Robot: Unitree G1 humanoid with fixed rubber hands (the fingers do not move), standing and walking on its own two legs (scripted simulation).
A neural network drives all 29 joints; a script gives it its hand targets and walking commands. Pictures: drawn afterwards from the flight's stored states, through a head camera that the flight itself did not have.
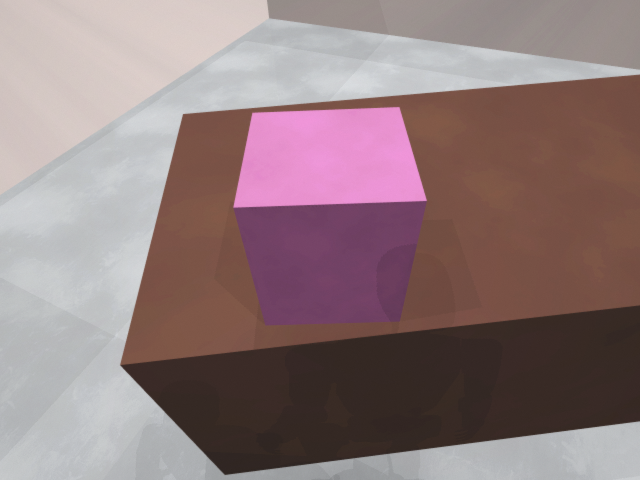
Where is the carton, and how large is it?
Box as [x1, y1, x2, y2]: [233, 107, 426, 324]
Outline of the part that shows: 399,107 252,113 233,207 265,324 399,321 426,202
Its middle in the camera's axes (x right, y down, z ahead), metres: +0.01 -0.04 +0.58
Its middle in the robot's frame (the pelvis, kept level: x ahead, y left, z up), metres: +0.47 +0.01 +0.06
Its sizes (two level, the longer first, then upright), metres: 0.210 0.200 0.250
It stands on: a pedestal, 0.71 m high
